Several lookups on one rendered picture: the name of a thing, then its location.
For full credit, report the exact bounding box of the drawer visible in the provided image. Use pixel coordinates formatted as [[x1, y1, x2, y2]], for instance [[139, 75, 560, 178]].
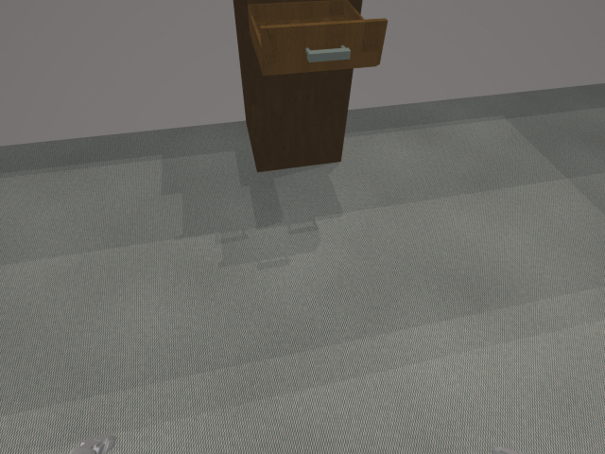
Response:
[[248, 0, 388, 76]]

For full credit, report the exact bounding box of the cabinet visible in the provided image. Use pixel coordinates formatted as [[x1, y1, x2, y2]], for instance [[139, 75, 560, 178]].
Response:
[[233, 0, 362, 172]]

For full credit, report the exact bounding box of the handle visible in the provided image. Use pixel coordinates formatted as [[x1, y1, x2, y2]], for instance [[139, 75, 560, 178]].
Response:
[[305, 45, 351, 62]]

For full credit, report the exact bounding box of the robot left hand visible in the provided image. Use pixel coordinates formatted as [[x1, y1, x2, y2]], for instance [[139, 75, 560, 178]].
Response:
[[69, 435, 116, 454]]

